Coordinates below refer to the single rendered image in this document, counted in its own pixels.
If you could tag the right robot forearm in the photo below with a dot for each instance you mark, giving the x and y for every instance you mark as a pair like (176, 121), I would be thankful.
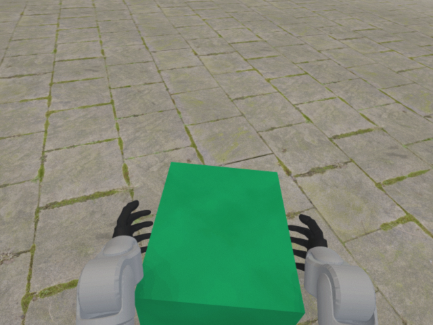
(345, 293)

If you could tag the right robot hand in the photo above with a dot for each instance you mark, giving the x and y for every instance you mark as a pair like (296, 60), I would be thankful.
(313, 233)

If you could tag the left robot forearm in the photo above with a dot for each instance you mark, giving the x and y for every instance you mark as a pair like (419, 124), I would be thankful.
(106, 286)

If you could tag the left robot hand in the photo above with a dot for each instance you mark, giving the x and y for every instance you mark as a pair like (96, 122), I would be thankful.
(124, 227)

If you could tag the carton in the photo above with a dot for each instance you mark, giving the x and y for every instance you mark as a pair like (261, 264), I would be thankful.
(220, 252)

